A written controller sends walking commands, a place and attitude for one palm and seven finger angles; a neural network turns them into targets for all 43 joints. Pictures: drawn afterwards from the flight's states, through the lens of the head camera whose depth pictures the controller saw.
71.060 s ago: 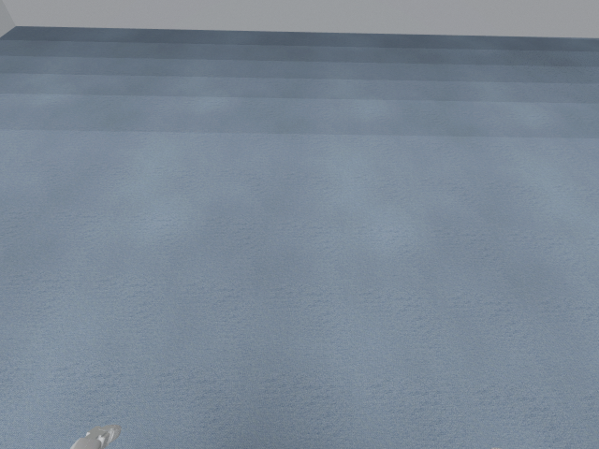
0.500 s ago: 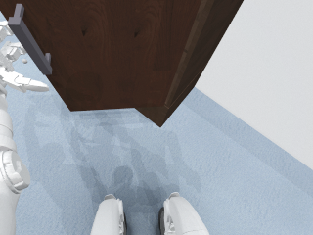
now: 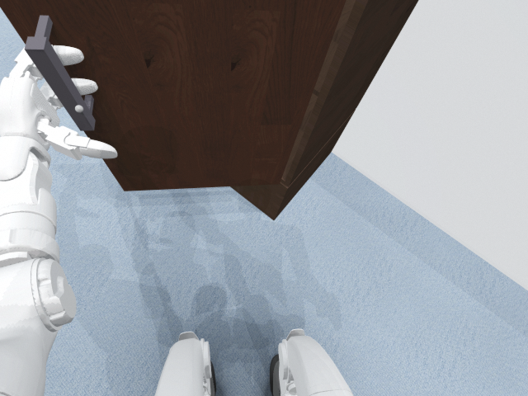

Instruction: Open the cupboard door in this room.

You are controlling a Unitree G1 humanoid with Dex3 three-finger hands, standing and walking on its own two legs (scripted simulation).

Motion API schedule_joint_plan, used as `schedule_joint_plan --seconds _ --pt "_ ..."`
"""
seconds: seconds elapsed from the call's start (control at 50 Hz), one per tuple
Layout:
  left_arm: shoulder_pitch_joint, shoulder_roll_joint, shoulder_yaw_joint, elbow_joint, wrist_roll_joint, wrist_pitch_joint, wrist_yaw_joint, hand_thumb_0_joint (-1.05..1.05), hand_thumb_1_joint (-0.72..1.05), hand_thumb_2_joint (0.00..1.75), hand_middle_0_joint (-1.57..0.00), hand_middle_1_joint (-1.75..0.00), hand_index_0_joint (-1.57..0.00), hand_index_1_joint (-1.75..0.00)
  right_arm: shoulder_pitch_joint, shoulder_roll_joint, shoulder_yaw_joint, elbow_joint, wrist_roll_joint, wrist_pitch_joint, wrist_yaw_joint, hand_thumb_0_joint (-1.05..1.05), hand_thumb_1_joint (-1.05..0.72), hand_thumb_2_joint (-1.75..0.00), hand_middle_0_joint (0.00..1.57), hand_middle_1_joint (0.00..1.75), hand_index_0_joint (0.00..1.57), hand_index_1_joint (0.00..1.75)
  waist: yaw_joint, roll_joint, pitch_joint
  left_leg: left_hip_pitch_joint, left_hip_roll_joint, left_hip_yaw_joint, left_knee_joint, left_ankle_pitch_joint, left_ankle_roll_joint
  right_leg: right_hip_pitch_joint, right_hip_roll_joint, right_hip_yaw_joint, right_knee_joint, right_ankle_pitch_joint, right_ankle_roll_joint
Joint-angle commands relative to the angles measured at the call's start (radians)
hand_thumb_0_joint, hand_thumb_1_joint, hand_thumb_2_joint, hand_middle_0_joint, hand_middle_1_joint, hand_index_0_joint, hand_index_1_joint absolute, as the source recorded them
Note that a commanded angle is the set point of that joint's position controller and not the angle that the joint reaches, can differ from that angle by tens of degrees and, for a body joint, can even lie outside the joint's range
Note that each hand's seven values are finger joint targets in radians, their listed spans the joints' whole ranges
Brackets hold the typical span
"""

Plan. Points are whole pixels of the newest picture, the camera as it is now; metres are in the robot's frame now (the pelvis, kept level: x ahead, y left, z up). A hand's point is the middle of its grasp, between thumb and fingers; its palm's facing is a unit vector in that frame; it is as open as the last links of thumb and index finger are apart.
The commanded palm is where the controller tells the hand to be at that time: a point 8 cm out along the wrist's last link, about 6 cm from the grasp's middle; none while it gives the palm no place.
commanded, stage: slide the fingers in behind the handle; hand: left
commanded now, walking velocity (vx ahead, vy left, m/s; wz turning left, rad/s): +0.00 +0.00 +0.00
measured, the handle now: (68, 79) +0.55 +0.25 +0.06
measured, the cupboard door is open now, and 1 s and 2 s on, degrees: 44 44 67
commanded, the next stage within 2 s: close the thumb around the handle in 0.48 s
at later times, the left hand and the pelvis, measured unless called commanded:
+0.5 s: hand (85, 110) +0.50 +0.22 +0.06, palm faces +0.06 -1.00 -0.02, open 14.0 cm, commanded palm +0.48 +0.26 +0.06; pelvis +0.00 -0.01 +0.00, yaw +0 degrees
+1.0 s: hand (75, 115) +0.50 +0.23 +0.06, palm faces +0.05 -1.00 -0.01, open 9.1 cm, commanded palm +0.48 +0.27 +0.06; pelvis +0.00 +0.00 +0.00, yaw +0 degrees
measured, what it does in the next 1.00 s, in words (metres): stands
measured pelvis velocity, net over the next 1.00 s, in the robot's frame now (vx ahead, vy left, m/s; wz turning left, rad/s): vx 0.00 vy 0.00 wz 0.00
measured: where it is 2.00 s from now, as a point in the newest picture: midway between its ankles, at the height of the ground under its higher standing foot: outside the picture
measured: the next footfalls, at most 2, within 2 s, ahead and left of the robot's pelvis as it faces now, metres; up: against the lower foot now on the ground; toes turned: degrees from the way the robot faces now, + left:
none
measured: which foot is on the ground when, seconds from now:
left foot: down 0.00-1.00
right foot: down 0.00-1.00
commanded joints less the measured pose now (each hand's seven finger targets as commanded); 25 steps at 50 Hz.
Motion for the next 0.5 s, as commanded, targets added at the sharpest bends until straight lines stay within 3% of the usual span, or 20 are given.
schedule_joint_plan --seconds 0.0,0.06,0.08,0.1,0.14,0.2,0.26,0.32,0.42,0.48 --pt "-0.369 0.227 0.027 -0.187 -0.027 -0.056 0.014 0.0 -0.5 0.3 -0.3 -1.2 -0.3 -1.2 0.176 -0.188 -0.067 -0.049 0.0 -0.002 -0.014 0.0 -0.9 -0.9 0.2 0.3 0.2 0.3 -0.012 0.13 -0.502 0.502 -0.03 -0.077 -0.126 0.447 -0.002 0.143 0.049 0.016 -0.12 0.328 -0.022" --pt "-0.371 0.225 0.025 -0.17 -0.011 -0.056 0.04 0.0 -0.5 0.3 -0.3 -1.2 -0.3 -1.2 0.172 -0.183 -0.064 -0.053 -0.002 -0.001 -0.011 0.0 -0.9 -0.9 0.2 0.3 0.2 0.3 -0.011 0.147 -0.47 0.488 -0.031 -0.069 -0.125 0.424 -0.003 0.121 0.047 0.019 -0.121 0.308 -0.022" --pt "-0.393 0.275 0.057 -0.196 -0.003 -0.066 0.052 0.0 -0.5 0.3 -0.3 -1.2 -0.3 -1.2 0.176 -0.189 -0.063 -0.055 -0.006 0.001 -0.012 0.0 -0.9 -0.9 0.2 0.3 0.2 0.3 -0.007 0.137 -0.474 0.482 -0.029 -0.073 -0.129 0.426 -0.002 0.136 0.046 0.019 -0.115 0.312 -0.022" --pt "-0.38 0.251 0.037 -0.193 0.007 -0.07 0.057 0.0 -0.5 0.3 -0.3 -1.2 -0.3 -1.2 0.173 -0.183 -0.064 -0.062 -0.005 0.001 -0.01 0.0 -0.9 -0.9 0.2 0.3 0.2 0.3 -0.011 0.146 -0.484 0.484 -0.033 -0.066 -0.125 0.424 0.0 0.139 0.046 0.026 -0.118 0.317 -0.021" --pt "-0.373 0.264 0.047 -0.19 0.012 -0.085 0.057 0.0 -0.5 0.3 -0.3 -1.2 -0.3 -1.2 0.177 -0.183 -0.063 -0.06 -0.007 0.002 -0.009 0.0 -0.9 -0.9 0.2 0.3 0.2 0.3 -0.006 0.142 -0.498 0.493 -0.031 -0.067 -0.12 0.454 -0.001 0.152 0.047 0.025 -0.109 0.344 -0.023" --pt "-0.38 0.226 0.018 -0.18 -0.002 -0.086 0.043 0.0 -0.5 0.3 -0.3 -1.2 -0.3 -1.2 0.165 -0.182 -0.063 -0.063 -0.003 0.0 -0.009 0.0 -0.9 -0.9 0.2 0.3 0.2 0.3 -0.021 0.117 -0.479 0.456 -0.034 -0.06 -0.12 0.406 0.002 0.163 0.047 0.031 -0.12 0.328 -0.018" --pt "-0.371 0.257 0.047 -0.165 -0.016 -0.087 0.025 0.0 -0.5 0.3 -0.3 -1.2 -0.3 -1.2 0.167 -0.19 -0.064 -0.061 0.0 0.001 -0.015 0.0 -0.9 -0.9 0.2 0.3 0.2 0.3 -0.013 0.117 -0.489 0.453 -0.034 -0.06 -0.12 0.401 0.002 0.166 0.047 0.033 -0.118 0.325 -0.02" --pt "-0.422 0.256 0.034 -0.157 -0.015 -0.083 0.02 0.0 -0.5 0.3 -0.3 -1.2 -0.3 -1.2 0.172 -0.188 -0.061 -0.053 0.0 -0.003 -0.02 0.0 -0.9 -0.9 0.2 0.3 0.2 0.3 -0.03 0.108 -0.463 0.435 -0.033 -0.066 -0.116 0.372 0.006 0.147 0.047 0.033 -0.115 0.301 -0.02" --pt "-0.415 0.289 0.065 -0.221 -0.018 -0.104 0.021 0.0 -0.5 0.3 -0.3 -1.2 -0.3 -1.2 0.177 -0.19 -0.065 -0.053 -0.006 -0.01 -0.02 0.0 -0.9 -0.9 0.2 0.3 0.2 0.3 -0.008 0.166 -0.572 0.505 -0.033 -0.07 -0.102 0.453 0.002 0.157 0.047 0.034 -0.096 0.349 -0.024" --pt "-0.382 0.272 0.055 -0.226 -0.018 -0.099 0.018 0.0 -0.5 0.3 -0.3 -1.2 -0.3 -1.2 0.169 -0.187 -0.066 -0.053 -0.003 -0.005 -0.016 0.0 -0.9 -0.9 0.2 0.3 0.2 0.3 0.002 0.176 -0.565 0.521 -0.03 -0.069 -0.108 0.475 -0.003 0.162 0.047 0.03 -0.101 0.36 -0.022"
